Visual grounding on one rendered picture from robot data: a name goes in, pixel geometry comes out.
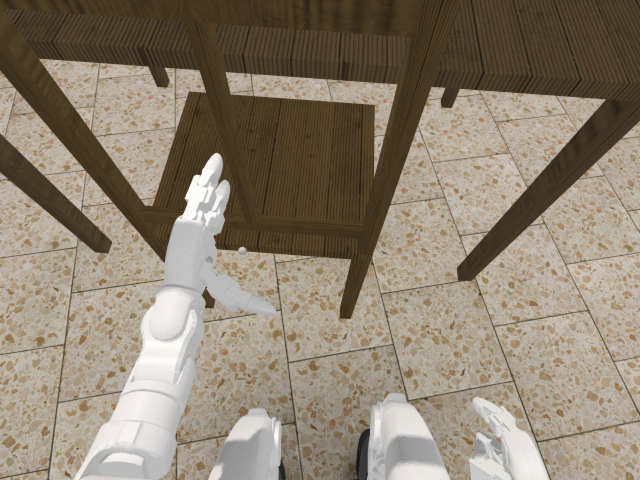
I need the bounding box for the table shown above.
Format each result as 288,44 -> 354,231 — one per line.
0,0 -> 640,281

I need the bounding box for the robot right hand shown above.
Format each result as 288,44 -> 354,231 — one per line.
469,397 -> 549,480

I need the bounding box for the right robot thigh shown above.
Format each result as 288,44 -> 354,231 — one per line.
369,400 -> 450,480

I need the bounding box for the robot thigh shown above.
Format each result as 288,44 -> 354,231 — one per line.
369,400 -> 450,480
208,414 -> 281,480

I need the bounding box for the chair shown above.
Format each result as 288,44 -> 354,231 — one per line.
0,0 -> 462,319

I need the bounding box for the left robot thigh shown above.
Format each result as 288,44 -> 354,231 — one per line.
208,414 -> 281,480

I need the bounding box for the robot left hand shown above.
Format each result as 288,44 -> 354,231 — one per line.
164,153 -> 276,316

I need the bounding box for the left robot forearm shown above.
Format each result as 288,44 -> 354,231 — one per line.
73,284 -> 206,480

